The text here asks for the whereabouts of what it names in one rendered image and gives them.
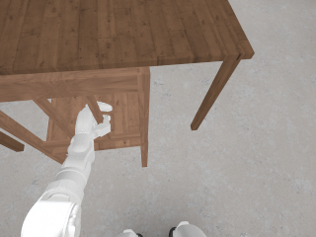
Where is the table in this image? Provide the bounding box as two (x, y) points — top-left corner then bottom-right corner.
(0, 0), (255, 152)

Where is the chair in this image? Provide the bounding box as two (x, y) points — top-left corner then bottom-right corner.
(0, 66), (151, 168)

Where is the robot left hand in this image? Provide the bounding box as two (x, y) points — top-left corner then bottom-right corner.
(75, 101), (113, 139)

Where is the right robot thigh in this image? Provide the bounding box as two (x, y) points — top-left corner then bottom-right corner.
(173, 224), (206, 237)

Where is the left robot shin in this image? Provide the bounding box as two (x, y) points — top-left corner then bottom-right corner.
(123, 229), (136, 235)

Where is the left robot forearm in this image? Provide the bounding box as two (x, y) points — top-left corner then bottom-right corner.
(21, 133), (95, 237)

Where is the robot left upper arm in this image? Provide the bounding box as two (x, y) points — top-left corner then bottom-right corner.
(22, 200), (82, 237)

